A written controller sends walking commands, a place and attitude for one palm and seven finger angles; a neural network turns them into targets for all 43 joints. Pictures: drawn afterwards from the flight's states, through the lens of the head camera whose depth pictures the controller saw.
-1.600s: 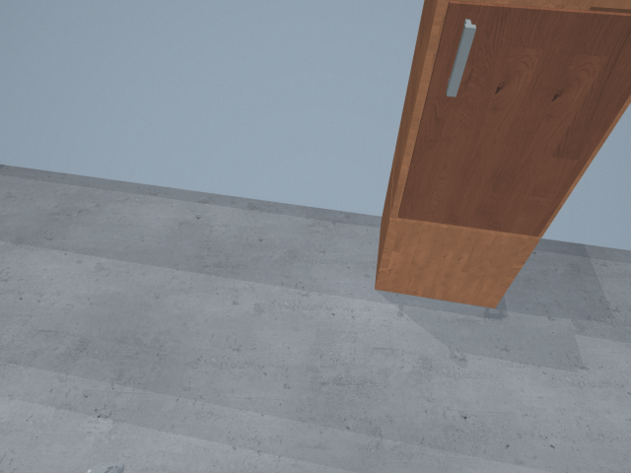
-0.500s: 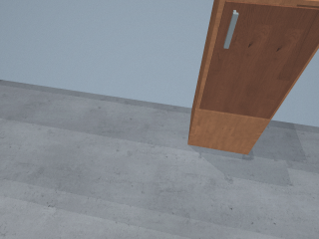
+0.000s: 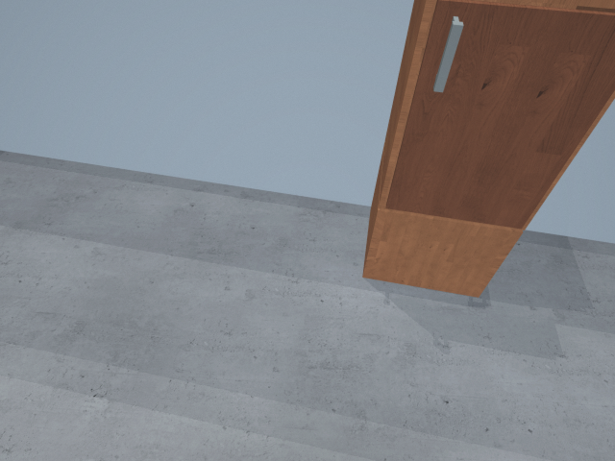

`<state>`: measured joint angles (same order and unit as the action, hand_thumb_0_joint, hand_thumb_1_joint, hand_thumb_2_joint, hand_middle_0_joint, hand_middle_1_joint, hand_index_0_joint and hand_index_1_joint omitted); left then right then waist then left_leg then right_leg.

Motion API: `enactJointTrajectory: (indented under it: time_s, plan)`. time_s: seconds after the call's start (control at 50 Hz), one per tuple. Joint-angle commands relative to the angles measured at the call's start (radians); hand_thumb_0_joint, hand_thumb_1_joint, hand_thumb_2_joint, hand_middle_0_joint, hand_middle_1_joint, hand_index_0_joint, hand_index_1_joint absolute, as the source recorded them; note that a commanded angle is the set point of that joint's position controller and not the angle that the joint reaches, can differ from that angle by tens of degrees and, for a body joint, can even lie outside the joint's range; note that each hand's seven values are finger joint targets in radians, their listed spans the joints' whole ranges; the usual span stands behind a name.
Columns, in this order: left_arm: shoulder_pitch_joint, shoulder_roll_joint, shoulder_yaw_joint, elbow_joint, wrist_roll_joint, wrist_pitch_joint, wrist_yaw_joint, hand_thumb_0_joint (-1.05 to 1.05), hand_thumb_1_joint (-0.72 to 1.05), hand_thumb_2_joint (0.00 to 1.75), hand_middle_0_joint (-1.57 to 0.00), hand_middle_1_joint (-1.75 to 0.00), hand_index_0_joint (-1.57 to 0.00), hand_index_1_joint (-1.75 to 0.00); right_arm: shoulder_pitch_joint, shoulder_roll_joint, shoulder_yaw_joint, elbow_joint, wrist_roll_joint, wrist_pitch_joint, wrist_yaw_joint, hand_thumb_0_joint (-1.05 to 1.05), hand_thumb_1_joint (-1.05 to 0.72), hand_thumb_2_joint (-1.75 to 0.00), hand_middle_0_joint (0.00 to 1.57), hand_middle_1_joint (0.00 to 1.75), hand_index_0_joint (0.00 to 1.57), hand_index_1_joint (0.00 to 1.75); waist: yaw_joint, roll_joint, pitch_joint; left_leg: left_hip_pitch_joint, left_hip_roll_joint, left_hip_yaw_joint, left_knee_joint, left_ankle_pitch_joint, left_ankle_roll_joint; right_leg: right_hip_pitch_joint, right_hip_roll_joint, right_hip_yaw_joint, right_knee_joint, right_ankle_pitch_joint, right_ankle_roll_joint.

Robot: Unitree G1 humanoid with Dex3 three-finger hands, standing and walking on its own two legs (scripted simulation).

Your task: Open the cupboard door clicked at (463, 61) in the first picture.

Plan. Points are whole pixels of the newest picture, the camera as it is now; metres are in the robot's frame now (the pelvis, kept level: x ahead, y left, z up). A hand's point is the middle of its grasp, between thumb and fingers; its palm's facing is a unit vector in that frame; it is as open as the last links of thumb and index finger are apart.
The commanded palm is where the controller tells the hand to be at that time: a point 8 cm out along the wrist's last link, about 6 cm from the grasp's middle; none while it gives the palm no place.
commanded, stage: walk to a spot facing it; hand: left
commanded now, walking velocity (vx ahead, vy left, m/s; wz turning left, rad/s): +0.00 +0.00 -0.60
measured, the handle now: (446, 54) +0.88 -0.24 +0.14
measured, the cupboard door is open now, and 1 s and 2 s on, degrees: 0 0 0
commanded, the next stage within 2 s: none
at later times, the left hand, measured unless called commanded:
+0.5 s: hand out of the picture +0.04 +0.18 -0.18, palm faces -0.16 -0.96 -0.22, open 7.4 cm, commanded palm none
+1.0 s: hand out of the picture +0.13 +0.17 -0.17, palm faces -0.50 -0.83 -0.24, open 7.4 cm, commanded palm none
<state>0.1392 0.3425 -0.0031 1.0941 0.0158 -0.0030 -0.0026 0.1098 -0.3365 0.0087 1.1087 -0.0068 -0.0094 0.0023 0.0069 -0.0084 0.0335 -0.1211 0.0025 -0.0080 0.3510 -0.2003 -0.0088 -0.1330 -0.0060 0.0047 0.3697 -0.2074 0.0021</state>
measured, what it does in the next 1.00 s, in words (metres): steps on the spot, turning right: left foot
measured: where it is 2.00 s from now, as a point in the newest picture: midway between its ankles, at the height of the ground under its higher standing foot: outside the picture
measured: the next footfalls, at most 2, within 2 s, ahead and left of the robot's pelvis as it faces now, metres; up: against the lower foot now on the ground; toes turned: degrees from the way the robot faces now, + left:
left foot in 0.64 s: +0.01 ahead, +0.13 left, +0.00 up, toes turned -18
right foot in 1.06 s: -0.12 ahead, -0.11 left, +0.00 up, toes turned -39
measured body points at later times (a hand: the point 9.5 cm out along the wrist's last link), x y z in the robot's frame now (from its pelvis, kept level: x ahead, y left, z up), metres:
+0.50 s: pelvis -0.03 -0.01 -0.01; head +0.01 -0.02 +0.43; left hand +0.05 +0.23 -0.16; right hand +0.01 -0.28 -0.16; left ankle -0.03 +0.14 -0.69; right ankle +0.00 -0.12 -0.75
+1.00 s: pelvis -0.06 +0.03 -0.01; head -0.03 +0.02 +0.44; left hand +0.16 +0.22 -0.15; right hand -0.15 -0.21 -0.15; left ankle -0.03 +0.15 -0.75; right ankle -0.14 -0.09 -0.71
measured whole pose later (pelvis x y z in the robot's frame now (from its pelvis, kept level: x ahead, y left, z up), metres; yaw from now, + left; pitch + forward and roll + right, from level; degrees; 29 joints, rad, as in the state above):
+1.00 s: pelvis -0.06 +0.03 -0.01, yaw -32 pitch +0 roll -1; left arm 0.16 0.27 0.09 0.90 0.03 0.08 -0.04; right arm 0.24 -0.20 -0.04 0.92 -0.03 0.01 -0.01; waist -0.01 -0.01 0.08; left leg -0.19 0.13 0.21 0.53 -0.33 -0.01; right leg -0.38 -0.04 -0.04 0.80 -0.43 0.06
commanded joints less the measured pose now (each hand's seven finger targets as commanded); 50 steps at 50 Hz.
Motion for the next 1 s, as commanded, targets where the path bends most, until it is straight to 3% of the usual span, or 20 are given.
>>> enactJointTrajectory:
  time_s: [0.0, 0.16, 0.24, 0.26, 0.28, 0.3, 0.32, 0.34, 0.38, 0.5, 0.54, 0.58, 0.6, 0.62, 0.64, 0.7, 0.74, 0.8, 0.88, 0.98]
  plan:
    - [-0.013, 0.124, 0.03, -0.076, -0.004, 0.006, 0.016, 0.0, 0.9, 0.9, -0.2, -0.3, -0.2, -0.3, 0.015, -0.12, -0.034, -0.063, -0.003, -0.012, -0.026, 0.0, -0.9, -0.9, 0.2, 0.3, 0.2, 0.3, -0.01, 0.02, -0.055, 0.021, 0.13, -0.043, 0.001, 0.183, 0.019, -0.044, -0.103, 0.11, 0.006, 0.221, -0.025]
    - [0.062, 0.077, 0.057, -0.176, 0.004, 0.043, 0.003, 0.0, 0.9, 0.9, -0.2, -0.3, -0.2, -0.3, 0.041, -0.12, -0.079, -0.169, -0.008, 0.018, -0.038, 0.0, -0.9, -0.9, 0.2, 0.3, 0.2, 0.3, -0.004, 0.082, -0.05, -0.039, 0.223, -0.04, 0.067, 0.097, 0.063, -0.201, -0.024, 0.106, 0.251, 0.163, -0.016]
    - [0.15, 0.046, 0.074, -0.195, 0.006, 0.045, -0.008, 0.0, 0.9, 0.9, -0.2, -0.3, -0.2, -0.3, -0.027, -0.114, -0.098, -0.222, -0.009, 0.017, -0.033, 0.0, -0.9, -0.9, 0.2, 0.3, 0.2, 0.3, 0.048, 0.136, -0.048, -0.159, 0.278, -0.018, 0.151, 0.092, 0.092, -0.148, -0.007, 0.06, 0.325, -0.021, -0.01]
    - [0.185, 0.065, 0.082, -0.193, 0.011, 0.04, -0.007, 0.0, 0.9, 0.9, -0.2, -0.3, -0.2, -0.3, -0.041, -0.097, -0.101, -0.238, -0.008, 0.022, -0.031, 0.0, -0.9, -0.9, 0.2, 0.3, 0.2, 0.3, 0.063, 0.044, -0.052, -0.22, 0.215, 0.039, 0.282, 0.017, 0.051, -0.103, -0.046, 0.135, 0.236, 0.109, -0.029]
    - [0.201, 0.131, 0.096, -0.201, 0.022, 0.029, 0.002, 0.0, 0.9, 0.9, -0.2, -0.3, -0.2, -0.3, -0.033, -0.042, -0.095, -0.26, -0.004, 0.029, -0.03, 0.0, -0.9, -0.9, 0.2, 0.3, 0.2, 0.3, 0.066, -0.236, -0.069, -0.334, 0.067, 0.126, 0.521, -0.19, -0.021, -0.073, -0.19, 0.425, 0.076, 0.184, -0.091]
    - [0.225, 0.162, 0.104, -0.212, 0.012, 0.024, 0.013, 0.0, 0.9, 0.9, -0.2, -0.3, -0.2, -0.3, -0.06, -0.021, -0.088, -0.282, -0.004, 0.035, -0.03, 0.0, -0.9, -0.9, 0.2, 0.3, 0.2, 0.3, 0.088, -0.314, -0.026, -0.425, -0.006, 0.036, 0.704, -0.403, -0.038, -0.114, -0.297, 0.658, -0.082, 0.228, -0.184]
    - [0.197, 0.149, 0.105, -0.222, 0.009, 0.027, 0.021, 0.0, 0.9, 0.9, -0.2, -0.3, -0.2, -0.3, -0.058, -0.026, -0.091, -0.276, -0.004, 0.035, -0.031, 0.0, -0.9, -0.9, 0.2, 0.3, 0.2, 0.3, 0.066, -0.219, -0.015, -0.443, 0.02, -0.054, 0.783, -0.356, -0.031, -0.123, -0.291, 0.666, -0.106, 0.139, -0.223]
    - [0.136, 0.124, 0.102, -0.236, 0.008, 0.026, 0.021, 0.0, 0.9, 0.9, -0.2, -0.3, -0.2, -0.3, -0.027, -0.03, -0.095, -0.262, -0.004, 0.03, -0.028, 0.0, -0.9, -0.9, 0.2, 0.3, 0.2, 0.3, 0.025, -0.138, -0.018, -0.444, 0.04, -0.065, 0.793, -0.288, -0.031, -0.101, -0.244, 0.587, -0.061, 0.148, -0.221]
    - [0.086, 0.091, 0.1, -0.26, 0.007, 0.021, 0.024, 0.0, 0.9, 0.9, -0.2, -0.3, -0.2, -0.3, 0.025, -0.013, -0.093, -0.243, -0.005, 0.026, -0.024, 0.0, -0.9, -0.9, 0.2, 0.3, 0.2, 0.3, 0.0, -0.118, -0.089, -0.373, 0.045, -0.035, 0.73, -0.224, -0.043, -0.087, -0.184, 0.466, -0.018, 0.198, -0.187]
    - [0.126, 0.1, 0.118, -0.255, 0.013, 0.033, 0.018, 0.0, 0.9, 0.9, -0.2, -0.3, -0.2, -0.3, 0.019, 0.025, -0.087, -0.266, 0.006, 0.023, -0.032, 0.0, -0.9, -0.9, 0.2, 0.3, 0.2, 0.3, 0.023, -0.147, -0.111, -0.267, -0.005, -0.004, 0.434, -0.244, -0.036, -0.08, -0.141, 0.498, -0.021, 0.185, -0.175]
    - [0.109, 0.101, 0.121, -0.263, 0.013, 0.039, 0.018, 0.0, 0.9, 0.9, -0.2, -0.3, -0.2, -0.3, 0.057, 0.024, -0.088, -0.265, 0.011, 0.015, -0.037, 0.0, -0.9, -0.9, 0.2, 0.3, 0.2, 0.3, 0.011, -0.161, -0.133, -0.197, -0.02, -0.004, 0.294, -0.227, -0.024, -0.086, -0.122, 0.515, -0.01, 0.206, -0.154]
    - [0.068, 0.089, 0.119, -0.27, 0.008, 0.043, 0.017, 0.0, 0.9, 0.9, -0.2, -0.3, -0.2, -0.3, 0.148, 0.019, -0.089, -0.248, 0.014, 0.004, -0.045, 0.0, -0.9, -0.9, 0.2, 0.3, 0.2, 0.3, -0.037, -0.152, -0.148, -0.016, -0.019, 0.004, 0.089, -0.107, -0.012, -0.192, -0.081, 0.481, 0.039, 0.151, -0.094]
    - [0.052, 0.055, 0.114, -0.287, 0.002, 0.047, 0.013, 0.0, 0.9, 0.9, -0.2, -0.3, -0.2, -0.3, 0.187, -0.02, -0.096, -0.241, 0.01, -0.006, -0.052, 0.0, -0.9, -0.9, 0.2, 0.3, 0.2, 0.3, -0.056, -0.059, -0.151, 0.124, 0.066, -0.074, -0.009, -0.115, 0.021, -0.339, -0.007, 0.409, 0.122, 0.014, -0.046]
    - [0.061, -0.01, 0.103, -0.307, -0.005, 0.051, -0.001, 0.0, 0.9, 0.9, -0.2, -0.3, -0.2, -0.3, 0.156, -0.109, -0.112, -0.259, -0.005, -0.009, -0.052, 0.0, -0.9, -0.9, 0.2, 0.3, 0.2, 0.3, -0.046, 0.234, -0.095, 0.184, 0.311, -0.329, -0.138, -0.187, 0.09, -0.553, 0.127, 0.231, 0.348, -0.209, 0.003]
    - [0.055, 0.012, 0.116, -0.317, 0.006, 0.051, -0.005, 0.0, 0.9, 0.9, -0.2, -0.3, -0.2, -0.3, 0.095, -0.139, -0.115, -0.289, -0.005, 0.001, -0.048, 0.0, -0.9, -0.9, 0.2, 0.3, 0.2, 0.3, -0.029, 0.283, -0.045, -0.01, 0.48, -0.403, -0.166, -0.168, 0.163, -0.539, 0.081, 0.102, 0.602, -0.311, 0.046]
    - [0.101, 0.023, 0.131, -0.259, 0.018, 0.062, -0.026, 0.0, 0.9, 0.9, -0.2, -0.3, -0.2, -0.3, -0.027, -0.038, -0.084, -0.311, -0.017, -0.008, -0.048, 0.0, -0.9, -0.9, 0.2, 0.3, 0.2, 0.3, 0.045, 0.134, 0.021, -0.169, 0.313, -0.149, -0.101, 0.0, 0.146, -0.462, 0.026, 0.079, 0.875, -0.179, 0.064]
    - [0.093, -0.004, 0.118, -0.261, 0.014, 0.064, -0.033, 0.0, 0.9, 0.9, -0.2, -0.3, -0.2, -0.3, 0.017, -0.033, -0.086, -0.299, -0.017, -0.012, -0.047, 0.0, -0.9, -0.9, 0.2, 0.3, 0.2, 0.3, 0.025, 0.158, 0.013, -0.074, 0.261, -0.049, -0.054, 0.122, 0.137, -0.491, 0.012, 0.036, 0.839, -0.159, 0.073]
    - [0.005, -0.018, 0.106, -0.283, 0.008, 0.062, -0.035, 0.0, 0.9, 0.9, -0.2, -0.3, -0.2, -0.3, 0.137, -0.042, -0.091, -0.263, -0.018, -0.012, -0.047, 0.0, -0.9, -0.9, 0.2, 0.3, 0.2, 0.3, -0.031, 0.161, 0.011, 0.031, 0.295, -0.039, -0.019, 0.299, 0.157, -0.492, -0.014, 0.004, 0.724, -0.195, 0.08]
    - [-0.047, -0.029, 0.096, -0.301, 0.007, 0.062, -0.039, 0.0, 0.9, 0.9, -0.2, -0.3, -0.2, -0.3, 0.179, -0.075, -0.105, -0.243, -0.02, -0.007, -0.04, 0.0, -0.9, -0.9, 0.2, 0.3, 0.2, 0.3, -0.052, 0.187, -0.017, 0.063, 0.332, 0.011, 0.01, 0.379, 0.16, -0.395, -0.032, -0.05, 0.529, -0.227, 0.069]
    - [-0.008, -0.016, 0.094, -0.29, 0.005, 0.04, -0.036, 0.0, 0.9, 0.9, -0.2, -0.3, -0.2, -0.3, 0.172, -0.103, -0.12, -0.23, -0.019, 0.001, -0.026, 0.0, -0.9, -0.9, 0.2, 0.3, 0.2, 0.3, -0.033, 0.203, -0.07, 0.024, 0.332, 0.101, 0.158, 0.435, 0.09, -0.175, 0.001, -0.102, 0.219, -0.139, 0.024]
